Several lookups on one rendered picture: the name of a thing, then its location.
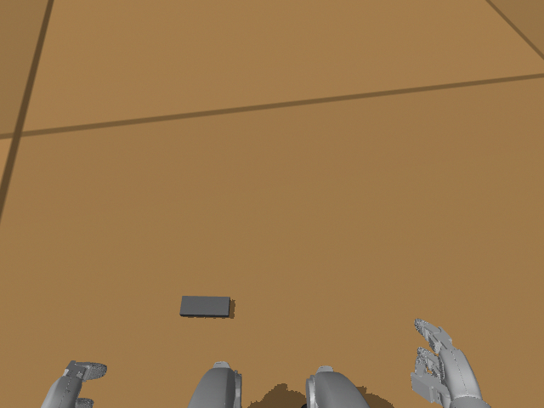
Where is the small box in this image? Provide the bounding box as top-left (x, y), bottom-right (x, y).
top-left (179, 296), bottom-right (230, 317)

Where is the left robot hand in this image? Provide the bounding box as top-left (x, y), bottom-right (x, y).
top-left (41, 360), bottom-right (107, 408)

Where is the right robot hand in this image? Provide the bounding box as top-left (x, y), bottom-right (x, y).
top-left (411, 319), bottom-right (483, 408)

